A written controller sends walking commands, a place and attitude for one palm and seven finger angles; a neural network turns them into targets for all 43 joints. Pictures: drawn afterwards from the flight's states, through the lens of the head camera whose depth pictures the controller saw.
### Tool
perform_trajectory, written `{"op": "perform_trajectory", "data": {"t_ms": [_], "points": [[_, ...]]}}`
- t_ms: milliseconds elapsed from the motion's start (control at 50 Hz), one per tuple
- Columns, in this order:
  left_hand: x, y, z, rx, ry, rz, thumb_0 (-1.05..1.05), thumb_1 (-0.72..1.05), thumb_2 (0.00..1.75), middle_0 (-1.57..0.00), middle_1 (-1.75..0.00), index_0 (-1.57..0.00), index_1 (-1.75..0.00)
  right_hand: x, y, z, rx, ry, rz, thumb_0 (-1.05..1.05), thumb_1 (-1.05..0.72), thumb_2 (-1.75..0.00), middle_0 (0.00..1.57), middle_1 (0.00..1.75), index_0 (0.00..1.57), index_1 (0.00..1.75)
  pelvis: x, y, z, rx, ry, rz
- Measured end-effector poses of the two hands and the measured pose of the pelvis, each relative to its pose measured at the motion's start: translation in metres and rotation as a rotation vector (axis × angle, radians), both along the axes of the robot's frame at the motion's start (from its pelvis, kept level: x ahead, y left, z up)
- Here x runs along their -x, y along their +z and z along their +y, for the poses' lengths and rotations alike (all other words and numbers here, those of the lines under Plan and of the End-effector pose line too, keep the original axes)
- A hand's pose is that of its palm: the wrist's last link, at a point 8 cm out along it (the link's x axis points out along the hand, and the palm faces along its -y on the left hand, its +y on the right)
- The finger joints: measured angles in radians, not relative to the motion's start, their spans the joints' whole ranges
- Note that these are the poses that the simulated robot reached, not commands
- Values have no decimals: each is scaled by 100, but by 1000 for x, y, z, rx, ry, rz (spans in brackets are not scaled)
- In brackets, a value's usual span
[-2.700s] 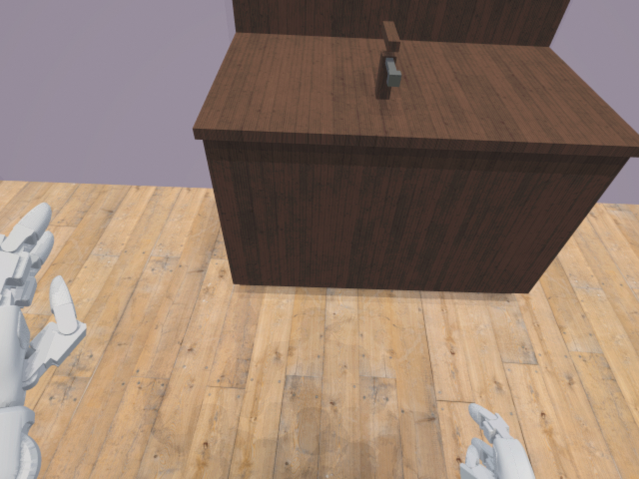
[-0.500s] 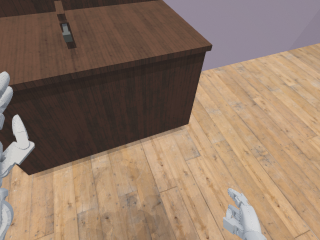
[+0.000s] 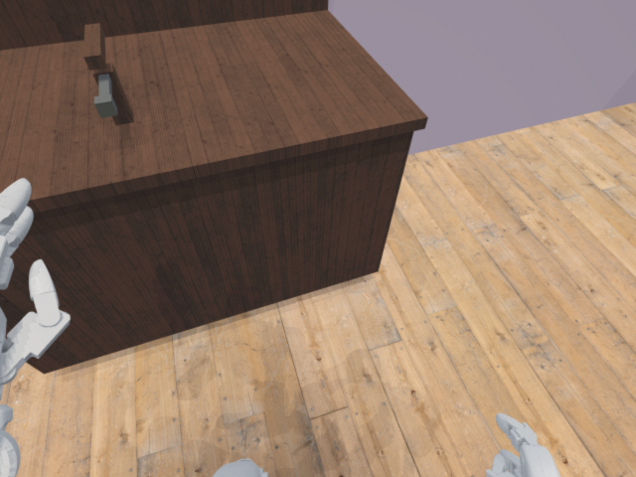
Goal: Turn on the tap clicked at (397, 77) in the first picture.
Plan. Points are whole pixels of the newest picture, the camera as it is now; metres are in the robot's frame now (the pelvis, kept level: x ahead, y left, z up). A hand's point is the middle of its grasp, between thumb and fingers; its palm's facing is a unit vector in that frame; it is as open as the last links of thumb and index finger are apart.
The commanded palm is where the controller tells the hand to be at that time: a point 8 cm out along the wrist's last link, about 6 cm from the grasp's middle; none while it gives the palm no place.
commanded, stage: take the last steps up to it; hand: left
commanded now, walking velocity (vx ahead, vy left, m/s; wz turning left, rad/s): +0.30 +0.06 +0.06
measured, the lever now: (106, 106) +0.68 +0.41 +0.08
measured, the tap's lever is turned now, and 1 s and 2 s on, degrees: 0 0 0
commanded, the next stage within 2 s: come to a stop and stand still in 0.98 s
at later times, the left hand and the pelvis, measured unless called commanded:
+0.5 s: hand (98, 215) +0.33 +0.24 +0.18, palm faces +0.42 -0.77 -0.49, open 7.4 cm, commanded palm +0.29 +0.28 +0.18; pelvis +0.13 +0.00 -0.01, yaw +0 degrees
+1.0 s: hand (108, 156) +0.42 +0.27 +0.18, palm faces +0.49 -0.80 -0.35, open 7.4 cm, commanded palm +0.37 +0.30 +0.18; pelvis +0.22 +0.01 -0.01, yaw +1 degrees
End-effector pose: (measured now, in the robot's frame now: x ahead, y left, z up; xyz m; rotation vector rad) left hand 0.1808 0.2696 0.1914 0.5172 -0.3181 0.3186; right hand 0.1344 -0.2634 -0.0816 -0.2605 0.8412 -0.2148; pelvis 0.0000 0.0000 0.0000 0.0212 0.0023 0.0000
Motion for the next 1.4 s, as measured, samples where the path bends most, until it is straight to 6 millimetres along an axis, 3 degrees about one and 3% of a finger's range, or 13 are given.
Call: {"op": "perform_trajectory", "data": {"t_ms": [120,240,320,400,480,580,680,780,900,1020,1160,1260,1400], "points": [[-25,0,22,18,2,-85,1,88,90,-21,-30,-22,-30,-36,11,9,59,-15,-57,1,-90,-90,20,30,20,30,-36,-9,17,28,-11,-7],[-65,-6,42,60,40,-100,1,89,90,-21,-30,-21,-30,-74,10,52,-28,4,-106,1,-90,-90,20,30,20,30,-65,-7,26,37,-1,-9],[-81,5,33,50,14,-85,2,89,90,-21,-30,-21,-30,-94,8,79,-117,47,-112,1,-90,-90,20,30,20,30,-81,0,25,50,-6,1],[-92,10,20,1,-3,-38,2,89,90,-21,-30,-21,-30,-111,-1,89,-176,71,-97,1,-90,-90,21,30,21,30,-100,2,18,46,-7,3],[-108,6,13,-51,45,13,1,89,90,-21,-30,-21,-30,-130,-18,79,-200,84,-66,1,-90,-90,21,30,21,30,-122,-4,4,33,1,-8],[-130,-9,0,-18,97,4,1,89,90,-21,-30,-21,-30,-158,-42,44,-158,104,-13,1,-90,-90,21,30,21,30,-140,-18,-10,28,30,-32],[-148,-12,-10,21,73,36,1,88,90,-21,-30,-22,-30,-178,-22,10,-82,73,-4,1,-90,-90,20,30,21,30,-156,-7,-16,6,33,-22],[-161,4,-12,-17,30,2,2,88,90,-21,-30,-22,-30,-196,2,-7,-6,54,-35,1,-90,-90,20,30,20,30,-174,0,-15,-6,37,-9],[-175,11,12,-20,39,-92,1,88,90,-21,-30,-22,-30,-222,10,3,39,38,-89,1,-90,-90,20,30,20,30,-201,-8,4,22,30,-22],[-205,-6,36,55,93,-100,1,89,90,-21,-30,-21,-30,-244,6,46,-43,47,-120,1,-90,-90,20,30,20,30,-220,-10,13,16,28,-31],[-221,4,9,32,38,-48,2,89,90,-20,-30,-21,-30,-257,-5,82,-178,121,-110,1,-90,-90,20,30,21,30,-232,-4,5,22,27,-18],[-225,7,-8,-48,64,-2,1,89,90,-21,-30,-21,-30,-264,-23,71,-223,138,-77,1,-90,-90,21,30,21,30,-240,-9,-14,19,26,-27],[-230,-9,-16,15,114,89,1,89,90,-21,-30,-22,-30,-264,-21,20,-149,92,-37,1,-90,-90,21,30,21,30,-238,-2,-25,-12,26,-12]]}}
